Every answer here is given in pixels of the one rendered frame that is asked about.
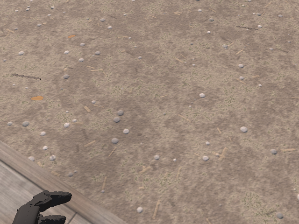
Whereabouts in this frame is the robot left hand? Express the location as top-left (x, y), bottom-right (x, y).
top-left (12, 189), bottom-right (72, 224)

